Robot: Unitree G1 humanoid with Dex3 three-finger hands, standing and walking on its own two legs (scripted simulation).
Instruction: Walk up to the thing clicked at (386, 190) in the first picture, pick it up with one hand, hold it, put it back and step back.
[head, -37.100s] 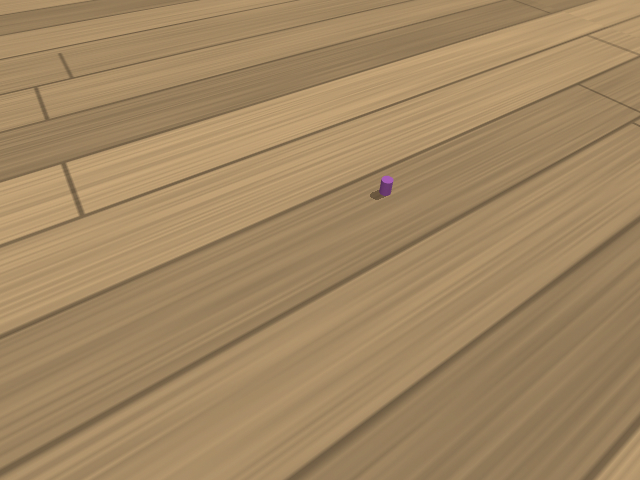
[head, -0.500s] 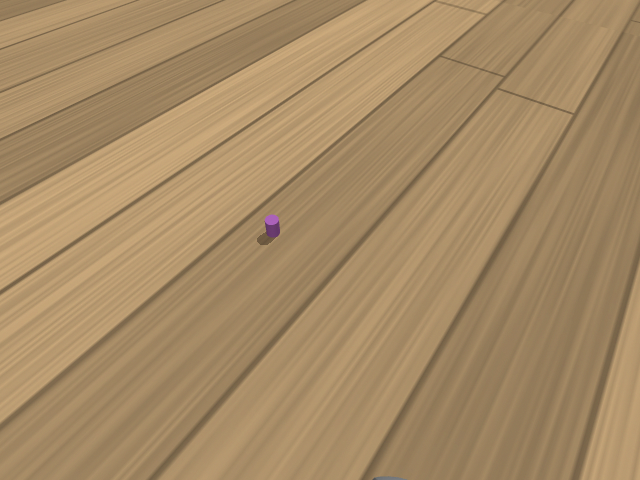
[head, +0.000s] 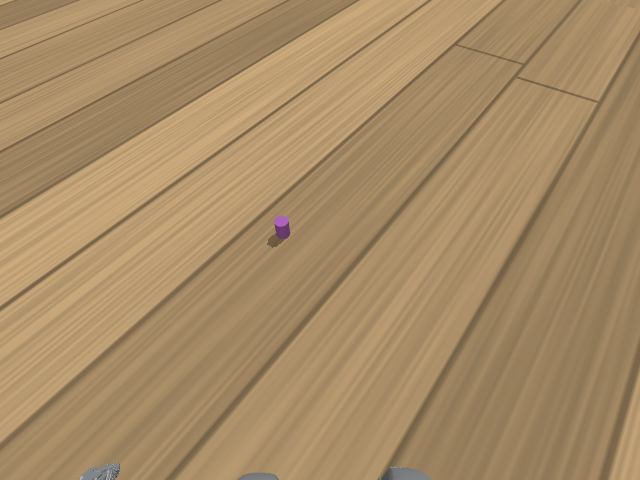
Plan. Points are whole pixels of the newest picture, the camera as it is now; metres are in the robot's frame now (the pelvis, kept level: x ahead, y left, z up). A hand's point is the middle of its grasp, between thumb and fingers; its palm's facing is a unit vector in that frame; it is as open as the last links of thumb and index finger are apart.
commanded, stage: step back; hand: left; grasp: from above
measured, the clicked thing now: (282, 227) +1.06 +0.18 -0.72
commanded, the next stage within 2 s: stand in 0.08 s
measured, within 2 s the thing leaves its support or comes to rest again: neither
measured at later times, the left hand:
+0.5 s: hand out of the picture +0.11 +0.26 -0.14, palm faces +0.00 -0.95 -0.31, open 7.4 cm
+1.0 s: hand out of the picture +0.06 +0.26 -0.13, palm faces -0.01 -0.93 -0.36, open 7.4 cm
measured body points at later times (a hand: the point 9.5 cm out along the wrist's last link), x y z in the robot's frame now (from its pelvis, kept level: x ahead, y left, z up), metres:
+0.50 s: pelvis +0.02 +0.02 +0.02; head +0.03 +0.02 +0.47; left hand +0.11 +0.31 -0.12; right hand +0.15 -0.28 -0.10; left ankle +0.00 +0.15 -0.72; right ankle +0.05 -0.12 -0.72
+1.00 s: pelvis +0.01 +0.00 +0.02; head +0.01 -0.01 +0.47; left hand +0.06 +0.31 -0.10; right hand +0.08 -0.30 -0.12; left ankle +0.00 +0.15 -0.72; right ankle +0.05 -0.12 -0.72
